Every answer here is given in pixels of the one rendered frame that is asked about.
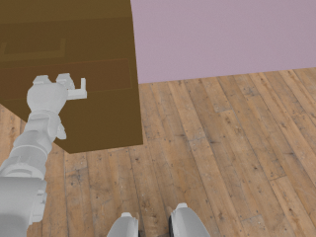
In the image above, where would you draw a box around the cabinet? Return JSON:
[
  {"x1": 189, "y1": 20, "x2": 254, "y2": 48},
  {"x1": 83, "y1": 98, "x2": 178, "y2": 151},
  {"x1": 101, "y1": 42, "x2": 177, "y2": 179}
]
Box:
[{"x1": 0, "y1": 0, "x2": 143, "y2": 154}]

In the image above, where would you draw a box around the robot right thigh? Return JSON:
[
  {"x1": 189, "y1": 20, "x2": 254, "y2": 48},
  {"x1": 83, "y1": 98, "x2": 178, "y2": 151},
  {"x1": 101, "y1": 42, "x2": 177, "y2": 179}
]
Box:
[{"x1": 171, "y1": 207, "x2": 210, "y2": 237}]

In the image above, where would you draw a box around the robot left forearm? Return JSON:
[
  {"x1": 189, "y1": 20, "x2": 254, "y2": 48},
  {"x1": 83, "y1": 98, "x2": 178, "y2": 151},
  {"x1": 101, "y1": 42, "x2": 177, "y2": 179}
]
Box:
[{"x1": 0, "y1": 110, "x2": 59, "y2": 180}]

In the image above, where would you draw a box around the drawer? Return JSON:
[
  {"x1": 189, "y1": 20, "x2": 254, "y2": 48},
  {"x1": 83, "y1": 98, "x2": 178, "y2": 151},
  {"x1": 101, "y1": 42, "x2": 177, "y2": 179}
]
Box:
[{"x1": 0, "y1": 58, "x2": 131, "y2": 100}]

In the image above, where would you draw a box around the left robot upper arm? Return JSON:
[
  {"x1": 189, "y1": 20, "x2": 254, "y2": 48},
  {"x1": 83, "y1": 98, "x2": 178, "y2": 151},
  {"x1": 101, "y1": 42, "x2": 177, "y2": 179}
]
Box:
[{"x1": 0, "y1": 176, "x2": 47, "y2": 237}]

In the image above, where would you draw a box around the robot left shin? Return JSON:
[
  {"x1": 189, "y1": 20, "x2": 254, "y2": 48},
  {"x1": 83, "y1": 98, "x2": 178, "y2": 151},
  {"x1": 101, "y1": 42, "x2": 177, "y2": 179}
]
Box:
[{"x1": 121, "y1": 212, "x2": 132, "y2": 217}]

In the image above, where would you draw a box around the left robot hand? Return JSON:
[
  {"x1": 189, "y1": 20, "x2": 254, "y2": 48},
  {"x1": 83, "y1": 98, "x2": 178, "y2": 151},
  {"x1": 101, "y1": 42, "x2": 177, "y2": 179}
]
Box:
[{"x1": 27, "y1": 73, "x2": 75, "y2": 140}]

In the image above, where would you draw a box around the handle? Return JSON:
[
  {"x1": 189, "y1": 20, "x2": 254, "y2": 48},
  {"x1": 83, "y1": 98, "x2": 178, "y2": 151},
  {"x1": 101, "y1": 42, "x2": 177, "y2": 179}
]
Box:
[
  {"x1": 67, "y1": 78, "x2": 87, "y2": 101},
  {"x1": 0, "y1": 49, "x2": 69, "y2": 69}
]

